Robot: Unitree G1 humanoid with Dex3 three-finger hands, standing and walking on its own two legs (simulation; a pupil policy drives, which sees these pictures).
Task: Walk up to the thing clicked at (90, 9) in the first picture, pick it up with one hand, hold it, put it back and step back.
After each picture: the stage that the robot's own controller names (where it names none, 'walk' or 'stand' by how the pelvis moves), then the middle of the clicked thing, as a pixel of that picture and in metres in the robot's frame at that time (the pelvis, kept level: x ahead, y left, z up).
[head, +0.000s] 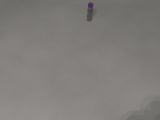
stand; (89, 12) +1.93 -0.16 -0.65
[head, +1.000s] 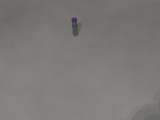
walk; (74, 27) +1.78 +0.17 -0.63
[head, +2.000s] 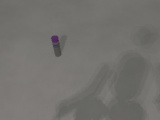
walk; (56, 46) +1.18 +0.33 -0.65
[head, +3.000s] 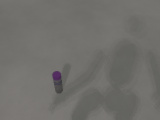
walk; (57, 82) +0.77 +0.22 -0.64
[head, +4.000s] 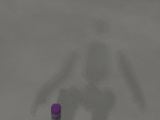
walk; (56, 115) +0.53 +0.12 -0.63
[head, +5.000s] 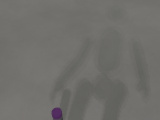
stand; (58, 119) +0.47 +0.16 -0.65
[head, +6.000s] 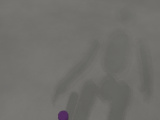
stand; out of the picture +0.45 +0.12 -0.65
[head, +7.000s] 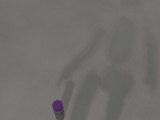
stand; (58, 111) +0.46 +0.15 -0.64
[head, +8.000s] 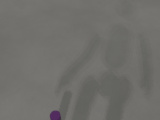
stand; out of the picture +0.44 +0.17 -0.65
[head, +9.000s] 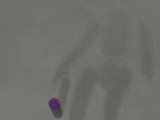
stand; (56, 109) +0.45 +0.20 -0.64
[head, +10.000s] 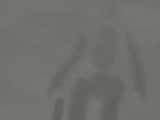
stand; out of the picture +0.39 +0.22 -0.65
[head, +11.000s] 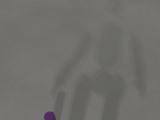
stand; out of the picture +0.43 +0.21 -0.65
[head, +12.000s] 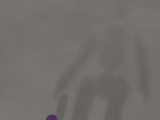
stand; out of the picture +0.43 +0.20 -0.65
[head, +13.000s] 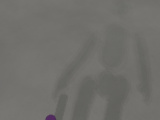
stand; out of the picture +0.42 +0.20 -0.66
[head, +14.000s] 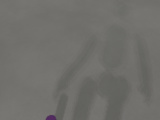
stand; out of the picture +0.42 +0.20 -0.66
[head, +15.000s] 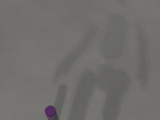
go down; (52, 116) +0.43 +0.20 -0.65
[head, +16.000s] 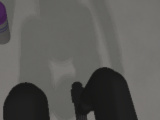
go down; out of the picture +0.55 +0.19 -0.25
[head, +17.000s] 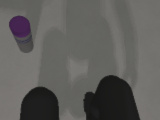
approach; (23, 37) +0.54 +0.16 -0.28
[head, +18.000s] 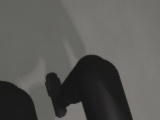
close in; out of the picture +0.55 +0.21 -0.19
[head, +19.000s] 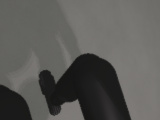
close; out of the picture +0.54 +0.22 -0.20
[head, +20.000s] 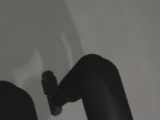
lift; out of the picture +0.49 +0.19 -0.20
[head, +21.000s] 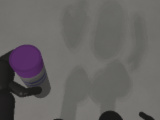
lift; (35, 77) +0.35 +0.15 +0.00
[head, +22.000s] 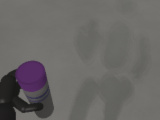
hold; (38, 94) +0.30 +0.14 +0.03
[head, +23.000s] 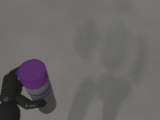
hold; (41, 91) +0.31 +0.14 +0.03
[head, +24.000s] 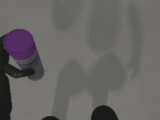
crouch; (29, 60) +0.42 +0.15 -0.04
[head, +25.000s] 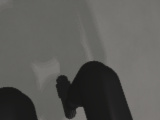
lower; out of the picture +0.54 +0.18 -0.14
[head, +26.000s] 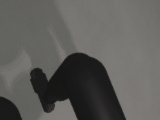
lower; out of the picture +0.52 +0.20 -0.21
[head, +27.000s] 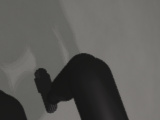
lower; out of the picture +0.51 +0.20 -0.21
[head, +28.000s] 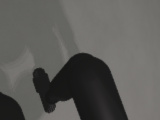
lower; out of the picture +0.51 +0.19 -0.22
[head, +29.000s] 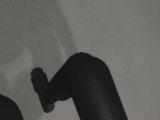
lower; out of the picture +0.52 +0.18 -0.22
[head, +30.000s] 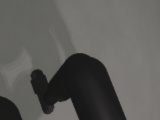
open; out of the picture +0.52 +0.17 -0.22
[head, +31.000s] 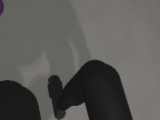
withdraw; out of the picture +0.50 +0.16 -0.22
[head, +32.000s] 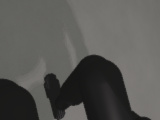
withdraw; out of the picture +0.51 +0.17 -0.19
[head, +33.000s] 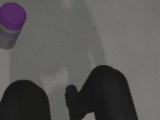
stand; (9, 30) +0.51 +0.15 -0.21
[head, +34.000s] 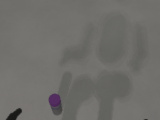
stand; (56, 105) +0.43 +0.12 -0.54
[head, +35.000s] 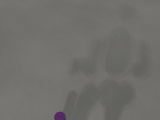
stand; out of the picture +0.41 +0.12 -0.60
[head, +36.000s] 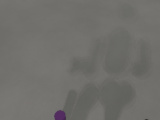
stand; out of the picture +0.42 +0.12 -0.60
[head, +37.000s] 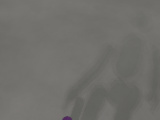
stand; out of the picture +0.43 +0.11 -0.65
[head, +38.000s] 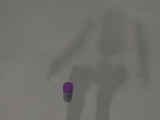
walk; (67, 92) +0.52 +0.05 -0.64
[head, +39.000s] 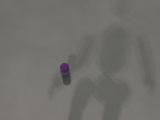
walk; (65, 74) +0.75 +0.17 -0.63
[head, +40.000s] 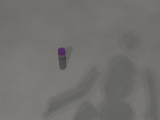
stand; (62, 59) +1.05 +0.17 -0.63
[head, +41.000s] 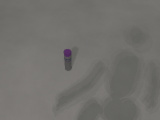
stand; (67, 60) +1.02 +0.13 -0.65
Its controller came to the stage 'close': yes
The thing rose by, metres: 0.68
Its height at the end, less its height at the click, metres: +0.00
